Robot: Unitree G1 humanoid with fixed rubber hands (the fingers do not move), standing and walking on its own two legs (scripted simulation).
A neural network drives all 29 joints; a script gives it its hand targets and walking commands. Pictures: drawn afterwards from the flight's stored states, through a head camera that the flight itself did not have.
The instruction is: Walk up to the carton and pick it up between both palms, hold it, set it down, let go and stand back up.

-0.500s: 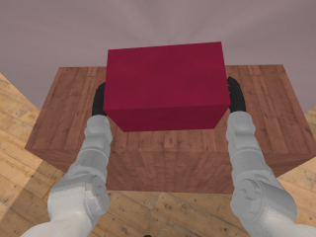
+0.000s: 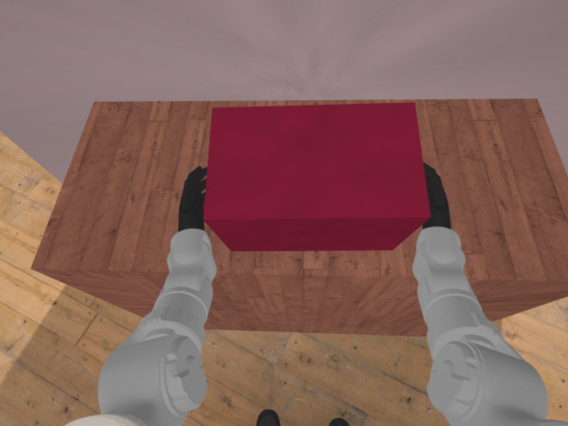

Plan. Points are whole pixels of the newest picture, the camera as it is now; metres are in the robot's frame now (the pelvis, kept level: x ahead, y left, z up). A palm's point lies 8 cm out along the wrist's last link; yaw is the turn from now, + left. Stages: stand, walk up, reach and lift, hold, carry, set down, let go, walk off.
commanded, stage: set down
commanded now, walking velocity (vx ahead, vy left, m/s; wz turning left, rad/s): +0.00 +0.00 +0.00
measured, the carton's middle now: (311, 186) +0.46 -0.02 -0.01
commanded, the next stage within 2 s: none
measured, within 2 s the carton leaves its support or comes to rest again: rests again in 0.18 s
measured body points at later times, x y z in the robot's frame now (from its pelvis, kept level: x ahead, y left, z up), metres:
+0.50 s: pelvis -0.03 +0.01 -0.01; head +0.07 +0.00 +0.43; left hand +0.44 +0.19 +0.06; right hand +0.44 -0.25 +0.07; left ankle -0.01 +0.11 -0.74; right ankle -0.04 -0.09 -0.74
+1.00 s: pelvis -0.07 +0.00 -0.02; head +0.01 +0.01 +0.43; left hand +0.43 +0.20 +0.10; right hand +0.41 -0.24 +0.13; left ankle -0.01 +0.11 -0.74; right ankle -0.04 -0.09 -0.74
